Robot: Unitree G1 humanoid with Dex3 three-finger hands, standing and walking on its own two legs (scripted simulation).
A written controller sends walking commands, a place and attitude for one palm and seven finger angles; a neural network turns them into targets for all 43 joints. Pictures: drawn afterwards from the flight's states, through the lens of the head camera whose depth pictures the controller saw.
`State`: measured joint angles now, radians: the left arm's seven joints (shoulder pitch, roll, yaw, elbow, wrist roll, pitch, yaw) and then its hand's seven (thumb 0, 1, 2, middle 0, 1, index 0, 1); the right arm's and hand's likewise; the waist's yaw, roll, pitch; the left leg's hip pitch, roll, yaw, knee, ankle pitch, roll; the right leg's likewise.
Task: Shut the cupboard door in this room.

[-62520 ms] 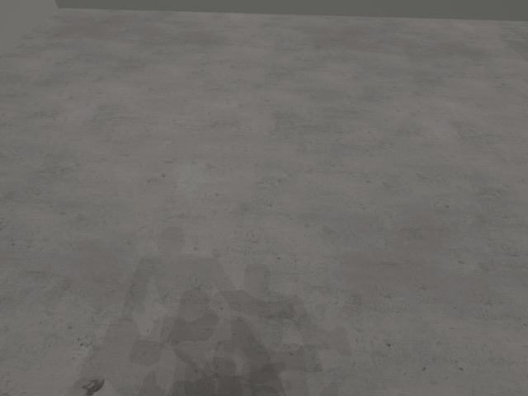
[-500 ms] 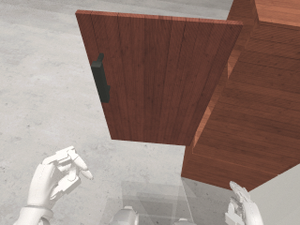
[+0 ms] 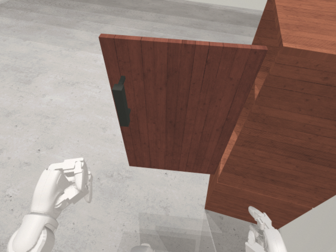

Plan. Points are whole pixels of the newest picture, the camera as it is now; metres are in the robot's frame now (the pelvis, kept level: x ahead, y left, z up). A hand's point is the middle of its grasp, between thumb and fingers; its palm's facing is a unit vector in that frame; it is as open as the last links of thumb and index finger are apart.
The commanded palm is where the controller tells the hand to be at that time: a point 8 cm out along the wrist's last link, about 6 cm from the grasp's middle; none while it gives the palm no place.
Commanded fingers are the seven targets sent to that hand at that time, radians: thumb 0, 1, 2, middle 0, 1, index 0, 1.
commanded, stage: raise the hand and make a fist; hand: left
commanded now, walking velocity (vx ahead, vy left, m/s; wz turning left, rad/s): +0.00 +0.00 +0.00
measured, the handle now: (123, 101) +0.48 +0.17 +0.08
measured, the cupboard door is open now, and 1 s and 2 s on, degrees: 100 100 100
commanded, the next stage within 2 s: bring the fist close to the handle in 0.34 s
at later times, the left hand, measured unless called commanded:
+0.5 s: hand (95, 191) +0.22 +0.17 +0.08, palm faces -0.02 -1.00 -0.04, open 3.1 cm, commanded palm +0.21 +0.22 +0.08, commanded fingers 0.00 0.90 0.90 -1.30 -1.50 -1.30 -1.50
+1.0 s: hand (110, 156) +0.30 +0.16 +0.08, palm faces -0.03 -1.00 -0.02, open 3.1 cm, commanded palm +0.28 +0.20 +0.08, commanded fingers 0.00 0.90 0.90 -1.30 -1.50 -1.30 -1.50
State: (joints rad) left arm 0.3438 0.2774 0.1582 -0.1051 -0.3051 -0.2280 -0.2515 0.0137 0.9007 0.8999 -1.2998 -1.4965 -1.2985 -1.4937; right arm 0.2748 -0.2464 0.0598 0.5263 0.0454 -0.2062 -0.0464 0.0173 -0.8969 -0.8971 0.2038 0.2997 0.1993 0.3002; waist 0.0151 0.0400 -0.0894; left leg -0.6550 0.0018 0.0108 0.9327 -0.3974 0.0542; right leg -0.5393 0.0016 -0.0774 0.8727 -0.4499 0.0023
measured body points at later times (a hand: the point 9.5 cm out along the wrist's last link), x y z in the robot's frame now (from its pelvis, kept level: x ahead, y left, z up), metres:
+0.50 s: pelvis +0.00 -0.02 +0.00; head +0.02 -0.02 +0.45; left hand +0.22 +0.22 +0.09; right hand +0.17 -0.25 -0.07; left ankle +0.04 +0.08 -0.69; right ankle +0.00 -0.13 -0.69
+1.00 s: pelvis +0.01 -0.02 +0.00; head +0.04 -0.03 +0.45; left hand +0.30 +0.21 +0.09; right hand +0.16 -0.27 -0.08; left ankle +0.04 +0.08 -0.69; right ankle +0.00 -0.13 -0.69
